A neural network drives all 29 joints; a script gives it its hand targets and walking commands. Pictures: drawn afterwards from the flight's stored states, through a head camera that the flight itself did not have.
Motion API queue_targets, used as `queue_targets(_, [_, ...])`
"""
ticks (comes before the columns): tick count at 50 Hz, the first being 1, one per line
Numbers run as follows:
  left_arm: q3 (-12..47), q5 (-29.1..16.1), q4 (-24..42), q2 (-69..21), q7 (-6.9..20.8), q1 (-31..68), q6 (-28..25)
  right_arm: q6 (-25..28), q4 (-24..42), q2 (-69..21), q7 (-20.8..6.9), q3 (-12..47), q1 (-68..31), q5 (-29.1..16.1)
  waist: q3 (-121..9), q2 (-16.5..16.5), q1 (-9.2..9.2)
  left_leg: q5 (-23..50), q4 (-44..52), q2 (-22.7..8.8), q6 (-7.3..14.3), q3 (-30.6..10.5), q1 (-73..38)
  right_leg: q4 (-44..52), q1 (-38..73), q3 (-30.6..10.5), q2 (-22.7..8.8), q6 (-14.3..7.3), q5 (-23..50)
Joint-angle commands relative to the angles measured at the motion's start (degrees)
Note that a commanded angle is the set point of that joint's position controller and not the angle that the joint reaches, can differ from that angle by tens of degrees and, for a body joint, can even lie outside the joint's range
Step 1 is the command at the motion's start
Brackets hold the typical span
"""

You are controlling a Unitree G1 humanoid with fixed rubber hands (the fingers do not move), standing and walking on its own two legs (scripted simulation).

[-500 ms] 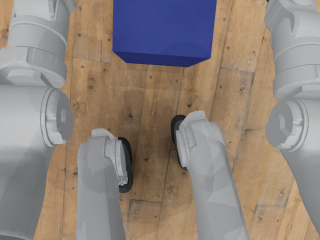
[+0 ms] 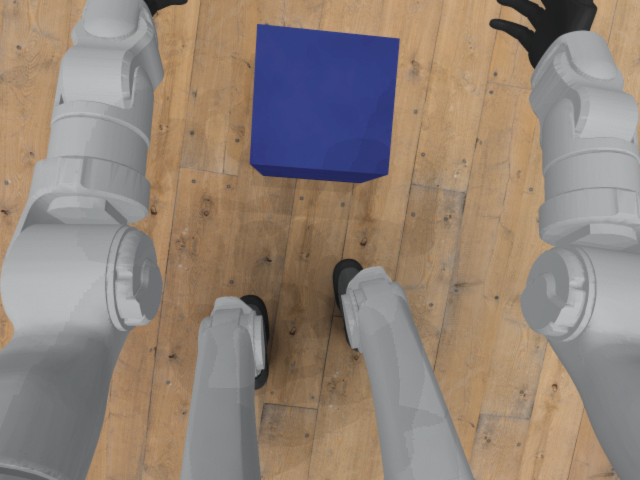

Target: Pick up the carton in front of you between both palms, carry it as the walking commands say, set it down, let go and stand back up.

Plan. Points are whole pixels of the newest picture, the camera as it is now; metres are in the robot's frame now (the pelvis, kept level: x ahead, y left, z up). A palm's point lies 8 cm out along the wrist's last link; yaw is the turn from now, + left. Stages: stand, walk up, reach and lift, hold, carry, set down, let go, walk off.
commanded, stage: set down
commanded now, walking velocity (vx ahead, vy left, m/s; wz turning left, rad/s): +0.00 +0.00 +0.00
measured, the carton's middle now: (319, 119) +0.53 -0.09 -0.44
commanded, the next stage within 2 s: let go in 0.16 s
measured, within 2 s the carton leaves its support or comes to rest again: neither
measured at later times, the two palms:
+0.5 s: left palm (40, 78) +0.49 +0.12 +0.01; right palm out of the picture +0.43 -0.29 +0.01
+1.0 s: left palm out of the picture +0.33 +0.20 +0.11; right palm out of the picture +0.27 -0.24 +0.13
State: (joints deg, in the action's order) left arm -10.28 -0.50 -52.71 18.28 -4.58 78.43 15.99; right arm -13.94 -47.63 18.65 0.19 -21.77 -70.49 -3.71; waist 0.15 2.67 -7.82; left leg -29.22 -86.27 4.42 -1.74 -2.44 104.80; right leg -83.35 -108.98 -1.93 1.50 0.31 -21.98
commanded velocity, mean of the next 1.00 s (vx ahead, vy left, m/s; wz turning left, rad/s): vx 0.00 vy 0.00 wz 0.00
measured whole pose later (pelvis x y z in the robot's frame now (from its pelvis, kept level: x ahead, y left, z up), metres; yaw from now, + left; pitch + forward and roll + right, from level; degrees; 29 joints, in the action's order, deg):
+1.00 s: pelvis +0.09 +0.00 +0.20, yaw -2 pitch +12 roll +0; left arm -6.0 2.7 -30.7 9.8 -0.1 -0.1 0.5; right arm -0.5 -25.8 11.1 -4.6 -3.1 6.2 -1.3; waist 0.9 -1.1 -3.6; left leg -17.6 -31.5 1.5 -0.2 -4.1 25.9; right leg -30.4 -30.0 -2.5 1.9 -0.3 -12.4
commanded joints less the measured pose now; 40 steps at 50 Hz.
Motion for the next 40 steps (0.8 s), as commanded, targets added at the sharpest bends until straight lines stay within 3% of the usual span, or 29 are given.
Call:
queue_targets(1, [-1.39,0.84,5.65,5.15,0.53,14.98,-1.68,1.69,6.09,7.49,-0.41,-1.14,-12.22,1.07,-63.75,1.77,-2.92,14.77,11.94,2.87,-0.54,5.20,-23.49,8.07,50.63,5.63,1.78,2.50,29.21])
queue_targets(7, [-2.35,1.91,4.20,4.22,1.53,13.25,-2.59,2.73,5.07,6.56,-1.01,-2.39,-10.52,2.98,-60.56,2.17,-3.22,15.91,19.74,2.24,-0.75,4.20,-29.74,15.83,53.37,5.69,1.43,2.36,28.40])
queue_targets(12, [-4.68,4.99,5.05,1.66,1.32,7.04,-3.44,3.86,5.10,5.06,-2.62,-2.67,-5.58,5.81,-61.64,2.15,-1.84,19.38,25.52,2.01,-1.23,3.85,-36.04,20.96,58.36,5.51,1.21,2.11,30.06])
queue_targets(20, [-5.24,8.68,18.31,-6.65,-2.38,-15.44,-4.48,5.22,13.40,4.47,-6.66,0.62,14.49,10.57,-61.87,-0.82,-0.76,26.23,34.55,1.95,-1.98,3.28,-45.53,28.45,75.24,4.19,1.12,0.35,37.55])
queue_targets(26, [-2.81,7.60,25.87,-7.81,-1.95,-29.15,-7.28,7.27,18.08,3.10,-7.78,5.33,27.78,8.43,-51.32,-3.11,0.17,20.91,41.27,1.36,-1.58,3.43,-44.81,34.37,87.45,0.79,0.06,-0.01,37.33])
queue_targets(35, [-1.24,6.73,23.67,-7.17,1.04,-52.05,-12.34,11.53,19.33,-1.30,-6.84,11.03,49.99,4.41,-40.09,-4.72,2.72,18.25,48.13,0.62,-0.32,3.27,-50.93,41.04,98.72,-2.39,-1.58,1.01,39.92])
queue_targets(40, [0.19,5.46,24.09,-6.18,2.46,-62.69,-14.66,13.58,22.40,-1.79,-5.76,13.76,60.88,3.40,-32.55,-5.34,3.50,18.05,52.10,-0.01,0.52,2.54,-59.80,45.29,100.46,-1.95,-1.39,1.41,36.76])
